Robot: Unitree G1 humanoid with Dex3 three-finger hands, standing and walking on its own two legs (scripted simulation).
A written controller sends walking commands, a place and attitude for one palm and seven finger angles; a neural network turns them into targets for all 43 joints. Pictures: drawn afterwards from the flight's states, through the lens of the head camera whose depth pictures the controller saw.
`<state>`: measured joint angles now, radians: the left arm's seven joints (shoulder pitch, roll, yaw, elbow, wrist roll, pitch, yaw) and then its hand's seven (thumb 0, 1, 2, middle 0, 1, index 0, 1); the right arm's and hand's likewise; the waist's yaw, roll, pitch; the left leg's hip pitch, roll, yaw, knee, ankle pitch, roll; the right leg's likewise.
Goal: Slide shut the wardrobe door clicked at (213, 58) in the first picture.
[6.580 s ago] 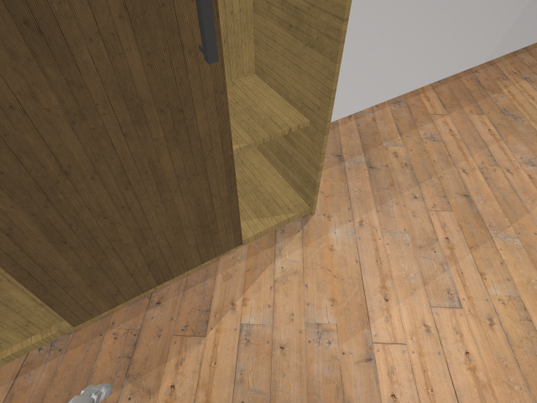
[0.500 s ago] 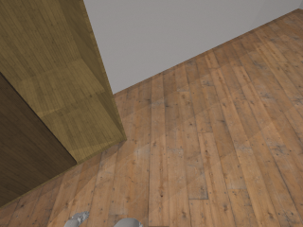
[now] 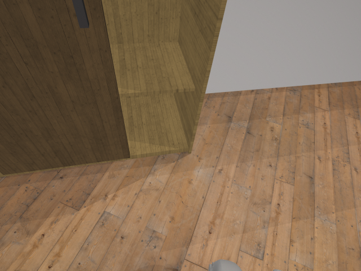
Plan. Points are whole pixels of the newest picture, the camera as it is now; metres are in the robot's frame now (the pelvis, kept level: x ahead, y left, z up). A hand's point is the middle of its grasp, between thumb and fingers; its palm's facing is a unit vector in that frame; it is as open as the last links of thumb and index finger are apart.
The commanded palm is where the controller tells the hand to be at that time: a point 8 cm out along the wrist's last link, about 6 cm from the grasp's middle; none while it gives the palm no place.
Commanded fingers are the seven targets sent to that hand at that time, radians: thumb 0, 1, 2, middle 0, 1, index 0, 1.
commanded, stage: turn to face it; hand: left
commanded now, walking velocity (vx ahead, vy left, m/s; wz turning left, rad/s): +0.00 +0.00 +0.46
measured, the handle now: out of the picture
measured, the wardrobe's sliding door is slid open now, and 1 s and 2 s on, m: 0.38 0.38 0.38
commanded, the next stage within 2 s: take the last steps up to it in 0.42 s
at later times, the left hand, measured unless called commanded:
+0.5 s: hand out of the picture +0.04 +0.15 -0.14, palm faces +0.22 -0.93 -0.29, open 7.4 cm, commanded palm none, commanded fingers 0.00 0.90 0.90 -0.20 -0.30 -0.20 -0.30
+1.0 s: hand out of the picture -0.16 +0.16 -0.18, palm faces +0.40 -0.90 -0.16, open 7.4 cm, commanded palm none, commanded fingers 0.00 0.90 0.90 -0.20 -0.30 -0.20 -0.30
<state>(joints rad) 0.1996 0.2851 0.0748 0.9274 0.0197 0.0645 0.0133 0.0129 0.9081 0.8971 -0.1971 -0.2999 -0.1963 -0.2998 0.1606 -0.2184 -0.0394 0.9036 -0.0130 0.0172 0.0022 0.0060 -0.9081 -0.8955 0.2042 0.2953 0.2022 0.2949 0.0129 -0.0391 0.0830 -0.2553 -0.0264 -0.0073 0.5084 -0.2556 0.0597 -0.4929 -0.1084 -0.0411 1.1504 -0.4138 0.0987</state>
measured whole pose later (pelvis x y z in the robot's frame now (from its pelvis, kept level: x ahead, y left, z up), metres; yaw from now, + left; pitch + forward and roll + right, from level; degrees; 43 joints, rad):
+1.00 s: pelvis -0.01 +0.03 +0.00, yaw +17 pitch -1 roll -2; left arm 0.48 0.19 0.05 1.16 0.03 0.04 0.01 0.01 0.91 0.90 -0.20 -0.30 -0.20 -0.30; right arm 0.23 -0.15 -0.03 1.00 -0.02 -0.03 0.00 0.01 -0.91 -0.90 0.20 0.29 0.20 0.29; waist 0.06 -0.04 -0.02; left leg -0.14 0.02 0.11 0.48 -0.32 0.05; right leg -0.33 -0.09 -0.09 0.85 -0.43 0.01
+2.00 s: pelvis +0.28 +0.11 -0.01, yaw +14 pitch -1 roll +1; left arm 0.33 0.11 0.01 1.12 0.01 0.00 0.04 0.01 0.91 0.90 -0.20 -0.30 -0.20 -0.30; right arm 0.13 -0.12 -0.01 1.05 -0.01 -0.01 -0.03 0.01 -0.92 -0.90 0.20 0.29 0.20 0.29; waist 0.05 -0.03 0.06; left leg -0.29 0.05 0.07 0.51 -0.20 -0.02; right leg -0.17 0.01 -0.09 0.56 -0.35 -0.04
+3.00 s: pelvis +0.24 +0.08 +0.00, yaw +15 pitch -1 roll +0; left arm 0.27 0.15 0.01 1.14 0.01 0.01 0.03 0.01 0.91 0.90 -0.20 -0.30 -0.20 -0.30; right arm 0.28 -0.14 0.00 1.13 -0.01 0.00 -0.03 0.01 -0.92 -0.90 0.20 0.30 0.20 0.29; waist 0.01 0.00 0.02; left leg -0.13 0.00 0.05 0.37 -0.23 0.01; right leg -0.17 -0.03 -0.04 0.41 -0.22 0.01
